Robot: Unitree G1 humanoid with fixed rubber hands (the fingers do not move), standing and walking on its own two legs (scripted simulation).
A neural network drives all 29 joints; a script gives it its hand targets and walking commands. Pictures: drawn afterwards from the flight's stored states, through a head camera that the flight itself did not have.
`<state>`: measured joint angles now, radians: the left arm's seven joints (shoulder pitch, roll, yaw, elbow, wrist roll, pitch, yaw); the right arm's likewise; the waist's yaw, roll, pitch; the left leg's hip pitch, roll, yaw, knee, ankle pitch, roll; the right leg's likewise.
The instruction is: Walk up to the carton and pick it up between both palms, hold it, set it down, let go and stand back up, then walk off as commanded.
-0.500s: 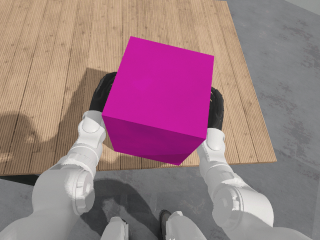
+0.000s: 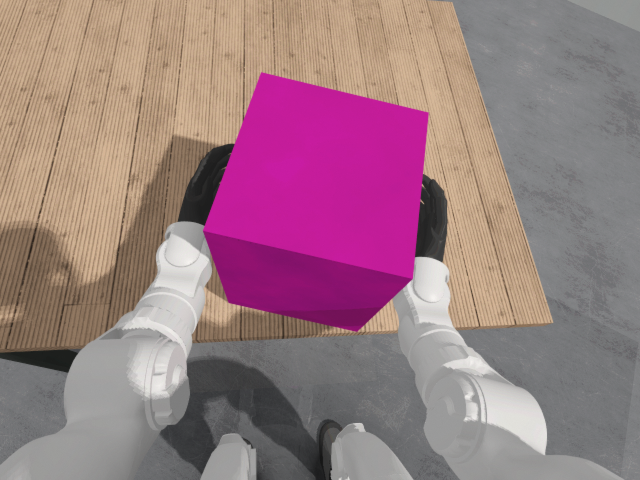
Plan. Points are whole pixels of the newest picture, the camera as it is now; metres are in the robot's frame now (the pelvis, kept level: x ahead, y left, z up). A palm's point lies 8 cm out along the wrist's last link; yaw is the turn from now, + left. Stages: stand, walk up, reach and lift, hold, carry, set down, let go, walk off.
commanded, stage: reach and lift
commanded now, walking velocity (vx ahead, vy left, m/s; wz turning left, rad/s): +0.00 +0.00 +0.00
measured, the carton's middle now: (315, 220) +0.43 -0.02 -0.02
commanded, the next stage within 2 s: none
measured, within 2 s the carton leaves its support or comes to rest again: leaves its support in 0.60 s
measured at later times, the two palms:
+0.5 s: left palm (203, 208) +0.44 +0.13 +0.00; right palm (430, 248) +0.38 -0.16 +0.00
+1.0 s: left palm (209, 217) +0.43 +0.12 +0.00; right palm (440, 254) +0.37 -0.17 +0.01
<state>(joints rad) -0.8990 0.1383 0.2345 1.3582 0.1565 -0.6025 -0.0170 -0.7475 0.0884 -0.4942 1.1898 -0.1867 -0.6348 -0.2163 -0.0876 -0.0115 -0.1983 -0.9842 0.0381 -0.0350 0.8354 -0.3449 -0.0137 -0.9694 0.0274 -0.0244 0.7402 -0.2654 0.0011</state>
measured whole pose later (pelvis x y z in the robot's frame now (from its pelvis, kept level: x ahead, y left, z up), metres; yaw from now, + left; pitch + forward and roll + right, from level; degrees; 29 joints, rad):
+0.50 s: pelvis +0.00 +0.00 +0.00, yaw -1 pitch +28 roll -4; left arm -0.90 0.13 0.23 1.37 0.16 -0.64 -0.01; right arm -0.73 0.09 -0.49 1.20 -0.19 -0.68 -0.22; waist -0.09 -0.01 -0.20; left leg -0.98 0.05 -0.04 0.84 -0.34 -0.01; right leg -0.96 0.04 -0.03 0.71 -0.25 0.00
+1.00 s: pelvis -0.01 +0.00 +0.00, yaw -2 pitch +28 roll -5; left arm -0.87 0.12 0.21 1.37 0.16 -0.66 0.03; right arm -0.71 0.09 -0.49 1.20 -0.19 -0.73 -0.23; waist -0.09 -0.01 -0.21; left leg -0.98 0.07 -0.04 0.84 -0.34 -0.01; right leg -0.94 0.06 -0.03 0.67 -0.21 0.00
